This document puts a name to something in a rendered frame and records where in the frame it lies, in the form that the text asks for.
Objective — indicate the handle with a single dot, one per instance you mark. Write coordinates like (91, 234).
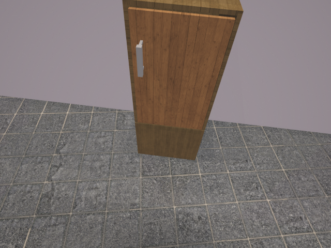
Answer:
(139, 53)

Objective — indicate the cupboard door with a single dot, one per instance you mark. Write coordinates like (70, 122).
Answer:
(182, 56)

